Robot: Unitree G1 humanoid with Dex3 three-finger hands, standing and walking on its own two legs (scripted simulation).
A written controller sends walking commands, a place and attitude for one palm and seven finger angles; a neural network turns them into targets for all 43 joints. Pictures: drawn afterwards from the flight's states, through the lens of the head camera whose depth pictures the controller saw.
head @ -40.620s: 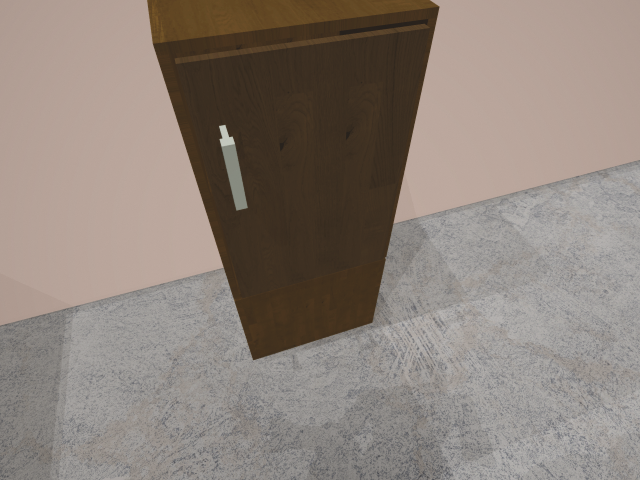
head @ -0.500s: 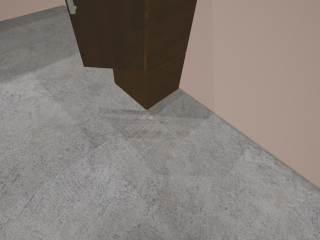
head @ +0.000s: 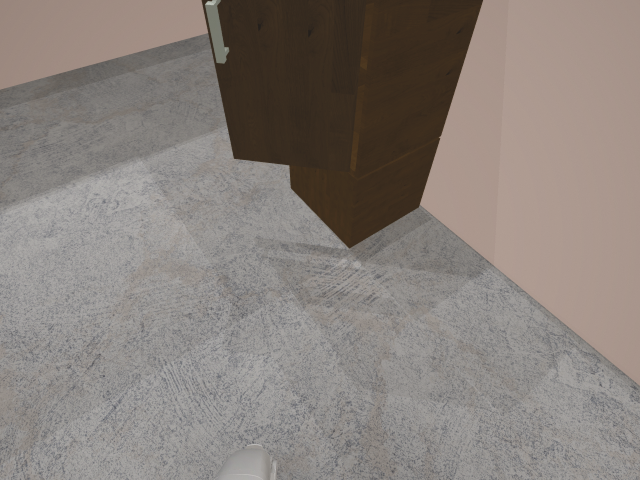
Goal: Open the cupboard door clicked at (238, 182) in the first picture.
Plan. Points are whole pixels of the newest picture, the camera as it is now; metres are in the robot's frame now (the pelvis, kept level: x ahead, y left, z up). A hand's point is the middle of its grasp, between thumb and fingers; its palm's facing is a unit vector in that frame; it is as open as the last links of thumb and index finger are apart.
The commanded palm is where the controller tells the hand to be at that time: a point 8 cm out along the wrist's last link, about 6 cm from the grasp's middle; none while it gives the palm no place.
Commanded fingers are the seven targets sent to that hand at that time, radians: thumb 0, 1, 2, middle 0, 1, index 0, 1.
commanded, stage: take the last steps up to it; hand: left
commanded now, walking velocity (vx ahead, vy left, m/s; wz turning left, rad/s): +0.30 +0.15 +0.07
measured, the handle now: (219, 30) +1.04 +0.33 +0.05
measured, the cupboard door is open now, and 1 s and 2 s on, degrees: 45 45 45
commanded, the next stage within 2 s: come to a stop and stand still in 0.88 s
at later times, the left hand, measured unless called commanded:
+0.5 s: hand (178, 361) +0.30 +0.26 -0.16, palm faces +0.01 -0.98 -0.22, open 7.3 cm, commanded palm none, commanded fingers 0.00 0.90 0.90 -0.20 -0.30 -0.20 -0.30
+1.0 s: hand (148, 352) +0.33 +0.34 -0.20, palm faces +0.07 -0.98 -0.17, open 7.3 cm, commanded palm none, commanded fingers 0.00 0.90 0.90 -0.20 -0.30 -0.20 -0.30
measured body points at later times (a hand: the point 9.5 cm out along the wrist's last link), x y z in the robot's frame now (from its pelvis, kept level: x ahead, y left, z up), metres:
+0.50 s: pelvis +0.19 +0.08 -0.01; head +0.21 +0.06 +0.44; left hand +0.30 +0.31 -0.14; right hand +0.17 -0.15 -0.17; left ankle +0.13 +0.16 -0.74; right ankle +0.25 -0.02 -0.73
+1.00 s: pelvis +0.39 +0.16 -0.02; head +0.42 +0.18 +0.43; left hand +0.33 +0.39 -0.19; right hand +0.48 -0.08 -0.16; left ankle +0.46 +0.25 -0.74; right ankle +0.27 +0.02 -0.69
